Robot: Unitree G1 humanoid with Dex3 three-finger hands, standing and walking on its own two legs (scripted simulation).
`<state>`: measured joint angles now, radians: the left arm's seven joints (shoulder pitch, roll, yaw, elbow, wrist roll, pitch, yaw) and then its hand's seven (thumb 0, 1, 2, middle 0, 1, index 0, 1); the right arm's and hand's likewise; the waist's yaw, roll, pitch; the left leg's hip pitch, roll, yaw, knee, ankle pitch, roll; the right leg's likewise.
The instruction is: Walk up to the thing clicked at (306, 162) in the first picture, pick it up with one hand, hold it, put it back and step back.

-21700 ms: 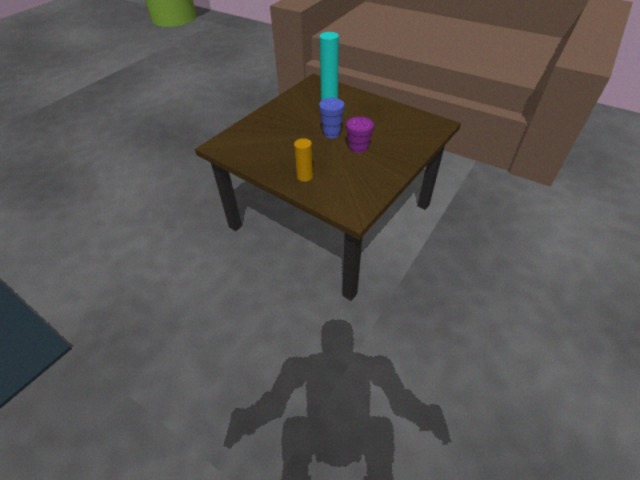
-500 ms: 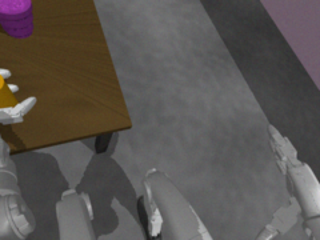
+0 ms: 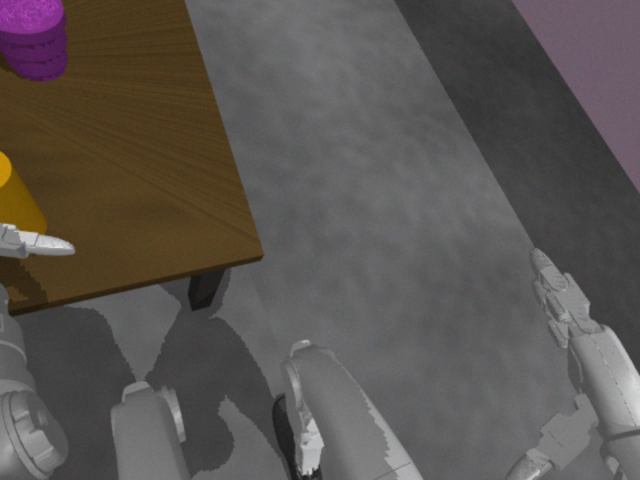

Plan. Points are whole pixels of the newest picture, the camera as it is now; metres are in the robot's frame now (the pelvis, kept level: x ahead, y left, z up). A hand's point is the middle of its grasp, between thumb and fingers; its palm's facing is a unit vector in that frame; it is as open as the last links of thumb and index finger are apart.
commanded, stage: withdraw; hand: left
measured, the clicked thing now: (1, 201) +0.50 +0.24 -0.07
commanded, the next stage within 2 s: rise in 0.16 s
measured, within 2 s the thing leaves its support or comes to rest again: neither
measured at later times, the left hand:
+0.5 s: hand out of the picture +0.49 +0.34 +0.10, palm faces +0.39 -0.88 -0.27, open 17.5 cm
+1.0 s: hand out of the picture +0.35 +0.27 +0.11, palm faces +0.25 -0.92 -0.30, open 17.6 cm
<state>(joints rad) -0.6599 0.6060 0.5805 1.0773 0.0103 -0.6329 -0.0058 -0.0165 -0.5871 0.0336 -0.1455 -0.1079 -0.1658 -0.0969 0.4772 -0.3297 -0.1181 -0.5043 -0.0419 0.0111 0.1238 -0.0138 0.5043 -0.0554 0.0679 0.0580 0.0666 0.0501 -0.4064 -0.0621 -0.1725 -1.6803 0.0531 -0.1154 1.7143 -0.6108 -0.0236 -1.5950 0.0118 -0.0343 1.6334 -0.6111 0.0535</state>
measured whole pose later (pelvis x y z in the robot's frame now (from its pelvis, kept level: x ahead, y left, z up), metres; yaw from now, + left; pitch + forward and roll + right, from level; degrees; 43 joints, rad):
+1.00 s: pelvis +0.05 +0.00 +0.17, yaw +3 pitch +13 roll -2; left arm -0.10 0.34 0.20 0.57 0.00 0.00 0.08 -0.02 -0.58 0.02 -0.05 -0.05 -0.06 -0.05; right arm 0.42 -0.22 0.03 0.04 0.05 0.16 -0.02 0.00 -0.74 -0.81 0.19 0.28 0.19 0.27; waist -0.06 -0.02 -0.13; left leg -0.77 0.05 -0.02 0.99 -0.45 -0.01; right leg -0.71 -0.01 0.01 0.93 -0.44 0.05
